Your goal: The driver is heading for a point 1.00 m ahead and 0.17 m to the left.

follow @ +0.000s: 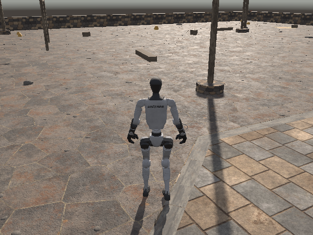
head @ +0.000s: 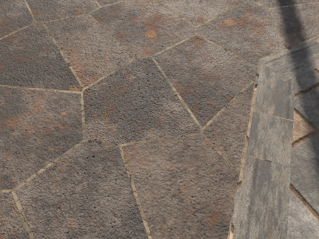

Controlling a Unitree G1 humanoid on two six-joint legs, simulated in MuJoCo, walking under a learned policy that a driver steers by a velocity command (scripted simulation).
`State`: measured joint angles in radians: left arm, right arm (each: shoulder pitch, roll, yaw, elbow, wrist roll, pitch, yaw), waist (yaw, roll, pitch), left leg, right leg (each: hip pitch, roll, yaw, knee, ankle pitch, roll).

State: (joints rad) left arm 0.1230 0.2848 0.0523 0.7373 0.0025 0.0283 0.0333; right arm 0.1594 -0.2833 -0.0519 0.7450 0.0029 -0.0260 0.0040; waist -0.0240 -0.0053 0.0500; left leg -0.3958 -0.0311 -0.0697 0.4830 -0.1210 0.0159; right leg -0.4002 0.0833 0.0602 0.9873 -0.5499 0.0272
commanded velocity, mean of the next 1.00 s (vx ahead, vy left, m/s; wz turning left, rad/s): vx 0.03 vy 0.00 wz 0.29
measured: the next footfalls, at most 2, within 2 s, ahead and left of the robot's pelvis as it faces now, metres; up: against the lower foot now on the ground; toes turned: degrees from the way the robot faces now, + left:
right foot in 0.16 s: +0.07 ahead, -0.13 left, +0.00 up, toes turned +11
left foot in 0.62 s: +0.01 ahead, +0.12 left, +0.00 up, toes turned +24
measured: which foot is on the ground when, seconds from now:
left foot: down 0.00-0.18, up 0.20-0.60, down 0.62-1.00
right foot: up 0.00-0.14, down 0.16-0.64, up 0.66-1.00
